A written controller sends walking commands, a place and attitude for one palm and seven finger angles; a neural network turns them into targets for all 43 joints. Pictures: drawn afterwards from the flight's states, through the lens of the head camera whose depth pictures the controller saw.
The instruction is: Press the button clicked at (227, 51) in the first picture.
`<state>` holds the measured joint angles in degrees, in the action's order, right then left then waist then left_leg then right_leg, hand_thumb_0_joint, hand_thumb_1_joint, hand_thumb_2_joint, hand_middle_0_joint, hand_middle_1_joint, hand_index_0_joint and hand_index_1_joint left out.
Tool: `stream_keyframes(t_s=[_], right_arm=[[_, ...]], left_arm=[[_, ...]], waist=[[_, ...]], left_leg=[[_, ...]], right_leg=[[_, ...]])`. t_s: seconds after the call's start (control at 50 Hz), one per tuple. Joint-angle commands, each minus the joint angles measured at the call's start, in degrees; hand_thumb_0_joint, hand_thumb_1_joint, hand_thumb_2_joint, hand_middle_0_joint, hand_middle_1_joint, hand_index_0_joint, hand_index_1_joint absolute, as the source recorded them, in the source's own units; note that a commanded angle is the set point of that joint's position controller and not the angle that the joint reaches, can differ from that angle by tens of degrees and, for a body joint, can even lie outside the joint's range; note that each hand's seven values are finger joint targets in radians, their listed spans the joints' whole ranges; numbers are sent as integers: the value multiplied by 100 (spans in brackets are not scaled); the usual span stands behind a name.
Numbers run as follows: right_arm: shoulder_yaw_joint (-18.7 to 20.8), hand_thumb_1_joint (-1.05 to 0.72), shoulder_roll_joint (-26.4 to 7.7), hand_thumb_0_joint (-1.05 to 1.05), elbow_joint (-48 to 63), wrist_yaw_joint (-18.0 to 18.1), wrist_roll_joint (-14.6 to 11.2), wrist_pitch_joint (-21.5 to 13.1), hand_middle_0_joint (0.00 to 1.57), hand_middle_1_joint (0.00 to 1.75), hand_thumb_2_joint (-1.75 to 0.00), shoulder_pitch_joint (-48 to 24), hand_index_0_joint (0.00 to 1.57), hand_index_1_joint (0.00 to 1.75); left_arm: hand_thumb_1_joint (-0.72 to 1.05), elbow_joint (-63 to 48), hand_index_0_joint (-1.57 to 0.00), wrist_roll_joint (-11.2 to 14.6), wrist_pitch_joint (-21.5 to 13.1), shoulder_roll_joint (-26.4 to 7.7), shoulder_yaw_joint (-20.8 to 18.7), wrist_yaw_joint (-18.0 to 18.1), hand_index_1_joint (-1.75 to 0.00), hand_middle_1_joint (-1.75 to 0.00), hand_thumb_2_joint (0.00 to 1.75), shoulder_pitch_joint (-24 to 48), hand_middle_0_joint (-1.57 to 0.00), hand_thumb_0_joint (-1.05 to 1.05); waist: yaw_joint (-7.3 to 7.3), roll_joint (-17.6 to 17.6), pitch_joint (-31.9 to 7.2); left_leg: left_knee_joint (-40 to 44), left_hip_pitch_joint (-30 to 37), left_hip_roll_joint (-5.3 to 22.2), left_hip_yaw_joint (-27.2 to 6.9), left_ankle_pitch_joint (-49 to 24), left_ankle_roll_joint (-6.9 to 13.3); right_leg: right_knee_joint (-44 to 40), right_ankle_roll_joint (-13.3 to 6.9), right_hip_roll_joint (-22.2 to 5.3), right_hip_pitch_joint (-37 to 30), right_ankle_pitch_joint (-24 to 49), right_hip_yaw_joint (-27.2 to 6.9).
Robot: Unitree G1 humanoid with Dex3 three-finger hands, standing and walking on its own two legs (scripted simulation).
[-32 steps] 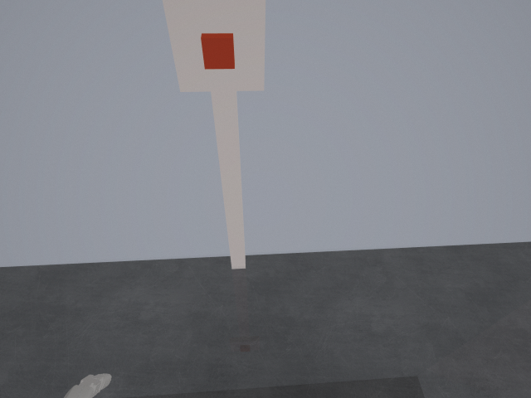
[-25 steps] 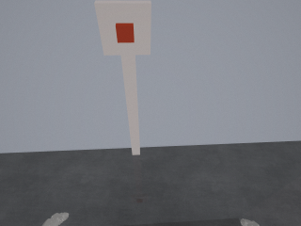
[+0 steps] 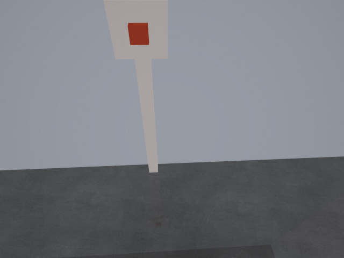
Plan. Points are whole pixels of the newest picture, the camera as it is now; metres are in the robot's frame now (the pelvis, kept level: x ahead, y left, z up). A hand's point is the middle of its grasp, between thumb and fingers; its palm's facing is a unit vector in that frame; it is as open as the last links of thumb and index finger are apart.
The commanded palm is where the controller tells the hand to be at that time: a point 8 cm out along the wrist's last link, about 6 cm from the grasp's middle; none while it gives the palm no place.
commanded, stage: stand and wait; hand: left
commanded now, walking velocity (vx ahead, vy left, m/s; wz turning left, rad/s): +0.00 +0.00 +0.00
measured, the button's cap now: (138, 33) +0.73 +0.16 +0.18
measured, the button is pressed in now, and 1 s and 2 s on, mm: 0 0 0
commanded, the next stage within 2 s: look at it before walking up in 0.18 s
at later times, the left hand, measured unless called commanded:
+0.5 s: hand out of the picture +0.07 +0.24 -0.16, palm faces -0.04 -0.95 -0.32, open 7.4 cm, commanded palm none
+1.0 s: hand out of the picture +0.08 +0.25 -0.15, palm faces -0.04 -0.94 -0.33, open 7.4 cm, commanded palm none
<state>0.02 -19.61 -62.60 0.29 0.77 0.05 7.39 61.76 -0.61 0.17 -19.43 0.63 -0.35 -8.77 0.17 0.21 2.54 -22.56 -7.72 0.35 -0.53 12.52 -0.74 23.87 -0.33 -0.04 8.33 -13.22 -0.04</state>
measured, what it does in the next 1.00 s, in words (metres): stands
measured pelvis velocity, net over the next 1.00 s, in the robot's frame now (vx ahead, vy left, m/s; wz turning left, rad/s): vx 0.00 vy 0.00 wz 0.00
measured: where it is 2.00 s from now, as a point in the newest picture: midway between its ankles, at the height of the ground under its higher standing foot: outside the picture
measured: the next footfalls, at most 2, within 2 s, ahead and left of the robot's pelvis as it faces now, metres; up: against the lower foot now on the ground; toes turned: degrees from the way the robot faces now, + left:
right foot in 1.74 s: +0.23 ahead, -0.15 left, +0.00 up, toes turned -4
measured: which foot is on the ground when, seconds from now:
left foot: down 0.00-1.00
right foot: down 0.00-1.00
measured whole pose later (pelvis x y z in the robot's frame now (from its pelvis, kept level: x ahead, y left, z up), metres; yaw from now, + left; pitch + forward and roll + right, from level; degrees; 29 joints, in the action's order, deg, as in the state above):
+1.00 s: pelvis +0.00 +0.00 +0.00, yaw +0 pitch -2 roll +0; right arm -0.1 -19.1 -63.3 0.2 0.6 -0.6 6.1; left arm 62.2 -0.8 -0.4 -19.4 0.5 -0.3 -7.2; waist 0.0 0.4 2.1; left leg -20.5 -7.2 0.4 -0.3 11.7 -0.8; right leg 22.1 -0.3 0.0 8.0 -12.4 -0.3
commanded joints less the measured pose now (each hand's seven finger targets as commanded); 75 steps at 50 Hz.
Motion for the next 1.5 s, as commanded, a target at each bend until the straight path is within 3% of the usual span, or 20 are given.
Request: stream_keyframes(t_s=[0.0, 0.38, 0.62, 0.88, 0.94, 1.1, 1.14, 1.18, 1.22, 1.24, 1.3, 1.34, 1.36, 1.38, 1.4, 1.42, 1.44, 1.46, 1.48], right_arm=[[178, -90, -1095, 0, 314, 54, -15, -172, 20, 30, -90, -352, 20, 30], [188, -90, -1063, 0, 194, 28, -8, -159, 20, 30, -90, -215, 20, 30], [187, -90, -1081, 0, 179, 49, -29, -199, 20, 30, -90, -234, 20, 30], [185, -90, -1106, 0, 197, 55, -29, -191, 20, 30, -90, -331, 20, 30], [191, -90, -1121, 0, 251, 49, -31, -184, 20, 30, -90, -330, 20, 30], [105, -90, -518, 0, 303, 35, -16, -22, 20, 30, -90, -77, 20, 30], [99, -90, -469, 0, 335, 32, -15, 8, 20, 30, -90, -12, 20, 30], [55, -90, -358, 0, 228, 16, 17, 13, 20, 30, -90, 86, 20, 30], [59, -90, -252, 0, 181, -12, 57, 32, 20, 30, -90, 187, 20, 30], [67, -90, -204, 0, 158, -21, 70, 38, 20, 30, -90, 238, 20, 30], [91, -90, -4, 0, 143, -12, 91, -1, 20, 30, -90, 490, 20, 30], [124, -90, 91, 0, 109, -8, 80, -54, 20, 30, -90, 778, 20, 30], [136, -90, 136, 0, 71, 1, 76, -92, 20, 30, -90, 964, 20, 30], [151, -90, 125, 0, -8, 12, 79, -135, 20, 30, -90, 1222, 20, 30], [209, -90, -41, 0, -109, 33, 91, -175, 20, 30, -90, 1550, 20, 30], [295, -90, -267, 0, -207, 75, 96, -207, 20, 30, -90, 1931, 20, 30], [348, -90, -325, 0, -247, 123, 87, -237, 20, 30, -90, 2268, 20, 30], [322, -90, -245, 0, -274, 168, 90, -268, 20, 30, -90, 2362, 20, 30], [292, -90, -100, 0, -264, 198, 76, -305, 20, 30, -90, 2313, 20, 30]], left_arm=[[90, -395, -20, 18, -164, -1161, -263, 107, -30, -30, 90, 336, -20, 0], [90, -355, -20, -9, -156, -1145, -265, 95, -30, -30, 90, 357, -20, 0], [90, -318, -20, 2, -189, -1131, -262, 109, -30, -30, 90, 293, -20, 0], [90, -299, -20, -6, -178, -1142, -259, 108, -30, -30, 90, 313, -20, 0], [90, -338, -20, -7, -181, -1166, -285, 118, -30, -30, 90, 301, -20, 0], [90, -382, -20, 5, -18, -643, -215, 193, -30, -30, 90, 1, -20, 0], [90, -414, -20, 1, 10, -592, -206, 205, -30, -30, 90, -80, -20, 0], [90, -308, -20, -17, -11, -473, -167, 164, -30, -30, 90, -197, -20, 0], [90, -233, -20, -47, 6, -448, -184, 108, -30, -30, 90, -340, -20, 0], [90, -196, -20, -58, 7, -468, -199, 91, -30, -30, 90, -467, -20, 0], [90, -172, -20, -51, -18, -462, -278, 70, -30, -30, 90, -692, -20, 0], [90, -170, -20, -41, -59, -377, -302, 67, -30, -30, 90, -763, -20, 0], [90, -174, -20, -29, -82, -269, -305, 59, -30, -30, 90, -763, -20, 0], [90, -201, -20, -25, -97, -134, -304, 42, -30, -30, 90, -716, -20, 0], [90, -246, -20, -28, -117, 84, -281, 20, -30, -30, 90, -664, -20, 0], [90, -377, -20, -53, -150, 271, -255, 8, -30, -30, 90, -466, -20, 0], [90, -553, -20, -86, -181, 228, -260, 14, -30, -30, 90, -137, -20, 0], [90, -603, -20, -103, -202, 219, -299, 10, -30, -30, 90, -69, -20, 0], [90, -575, -20, -94, -227, 274, -320, -13, -30, -30, 90, -107, -20, 0]], waist=[[-6, -15, -441], [-24, 52, -165], [-12, -45, -502], [-7, -93, -366], [-9, -57, -518], [16, -56, -458], [29, -29, -487], [26, 104, -474], [44, 335, -104], [63, 459, 54], [18, 683, 410], [-86, 543, 514], [-179, 253, 562], [-259, -140, 643], [-367, -897, 621], [-480, -1509, 760], [-605, -1508, 982], [-588, -1252, 982], [-520, -980, 908]], left_leg=[[390, 11, 579, -481, -709, 228], [528, -146, 563, -500, -159, 205], [449, 64, 646, -479, -877, 213], [523, 119, 651, -467, -905, 215], [412, 146, 645, -492, -1241, 222], [24, -202, 579, -491, -1517, 139], [-35, -246, 562, -526, -1468, 141], [50, -281, 489, -544, -283, 156], [-3, -691, 304, -514, 1033, 177], [-128, -839, 218, -429, 1412, 175], [-743, -1112, 95, -60, 1440, 174], [-867, -973, 156, -4, 1345, 225], [-671, -797, 250, -95, 1342, 267], [-250, -624, 444, -449, 1437, 361], [375, -266, 949, -1252, 1620, 592], [1068, 40, 1633, -2342, 1806, 956], [1324, 455, 1972, -2973, 1210, 1308], [1216, 699, 2141, -2924, 277, 1461], [1055, 709, 2101, -2621, -510, 1469]], right_leg=[[-512, -170, -692, -53, 717, -645], [-756, -152, -653, 289, -167, -766], [-532, -156, -683, -42, 916, -642], [-578, -133, -668, -6, 946, -630], [-449, -130, -697, -132, 1241, -555], [-69, -24, -799, -93, 1355, -355], [-14, -13, -787, -53, 1248, -340], [-319, -5, -712, -17, -200, -402], [-621, -100, -705, 195, -1704, -633], [-750, -177, -741, 277, -2128, -758], [-981, -452, -986, 540, -2711, -1097], [-809, -541, -975, 740, -2593, -997], [-531, -536, -866, 930, -2349, -837], [-20, -452, -599, 1147, -2014, -499], [921, -278, -215, 1566, -1622, 12], [1989, -121, 105, 2193, -1447, 576], [2723, -118, 12, 2991, -1802, 331], [3255, -126, -225, 3333, -1752, 53], [3459, -122, -381, 3344, -1604, -46]])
